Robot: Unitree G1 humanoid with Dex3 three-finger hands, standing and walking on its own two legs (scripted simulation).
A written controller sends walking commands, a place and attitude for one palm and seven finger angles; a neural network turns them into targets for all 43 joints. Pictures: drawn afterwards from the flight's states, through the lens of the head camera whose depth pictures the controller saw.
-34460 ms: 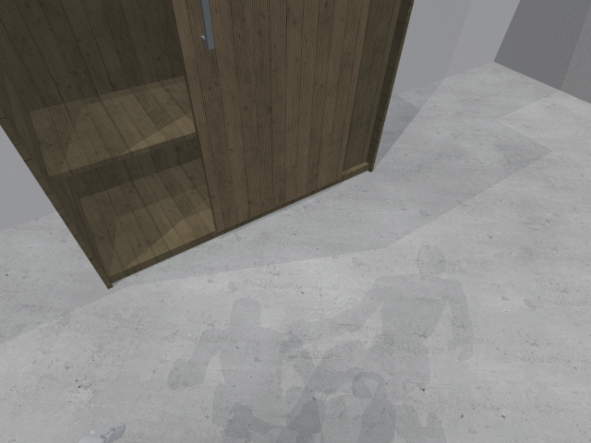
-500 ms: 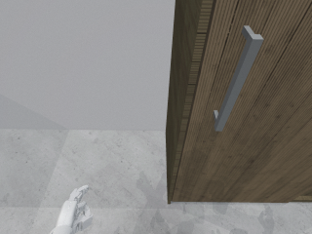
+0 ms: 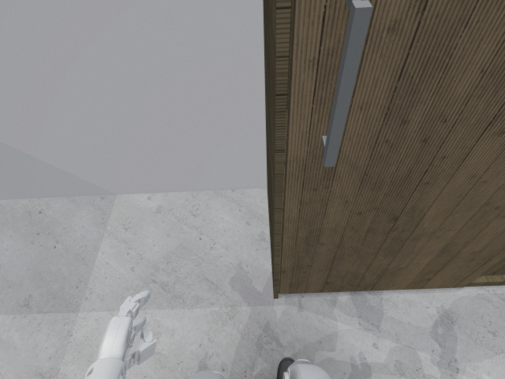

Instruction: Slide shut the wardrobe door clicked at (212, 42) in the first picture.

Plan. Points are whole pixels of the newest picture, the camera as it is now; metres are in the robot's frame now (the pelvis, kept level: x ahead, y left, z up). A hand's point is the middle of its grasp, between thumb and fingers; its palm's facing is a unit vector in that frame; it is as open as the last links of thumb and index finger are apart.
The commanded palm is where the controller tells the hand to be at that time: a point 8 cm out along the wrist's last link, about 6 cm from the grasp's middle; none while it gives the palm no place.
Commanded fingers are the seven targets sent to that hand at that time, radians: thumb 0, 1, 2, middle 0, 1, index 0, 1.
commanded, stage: step back with the hand held close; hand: right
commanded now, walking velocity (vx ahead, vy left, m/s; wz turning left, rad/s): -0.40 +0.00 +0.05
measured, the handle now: (338, 93) +0.47 -0.10 +0.21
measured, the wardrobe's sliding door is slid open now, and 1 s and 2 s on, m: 0.00 0.00 0.00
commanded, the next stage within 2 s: stop stepping back and stand still in 0.12 s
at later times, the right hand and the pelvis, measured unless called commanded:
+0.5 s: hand out of the picture +0.14 -0.26 +0.18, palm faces +0.24 +0.87 -0.43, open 7.4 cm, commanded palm +0.08 -0.31 +0.19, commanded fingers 0.00 -0.90 -0.90 0.20 0.30 0.20 0.30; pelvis -0.10 -0.03 +0.01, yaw +7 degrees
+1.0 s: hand out of the picture +0.07 -0.30 +0.20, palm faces +0.27 +0.84 -0.48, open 7.4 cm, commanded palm +0.03 -0.35 +0.19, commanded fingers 0.00 -0.90 -0.90 0.20 0.30 0.20 0.30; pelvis -0.14 -0.07 +0.01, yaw +7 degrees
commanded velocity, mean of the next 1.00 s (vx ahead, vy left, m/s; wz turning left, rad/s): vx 0.08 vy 0.07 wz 0.01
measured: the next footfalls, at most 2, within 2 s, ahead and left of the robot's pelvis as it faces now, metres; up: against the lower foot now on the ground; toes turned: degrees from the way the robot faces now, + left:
left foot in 0.18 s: -0.11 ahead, +0.14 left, +0.00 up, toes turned +5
right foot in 0.30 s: +0.09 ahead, -0.07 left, +0.00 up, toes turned +5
